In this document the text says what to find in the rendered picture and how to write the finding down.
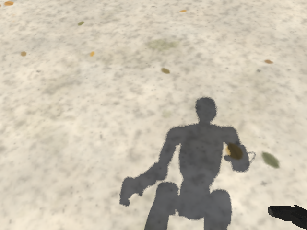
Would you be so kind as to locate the right robot hand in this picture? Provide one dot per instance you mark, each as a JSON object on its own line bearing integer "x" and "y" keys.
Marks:
{"x": 296, "y": 214}

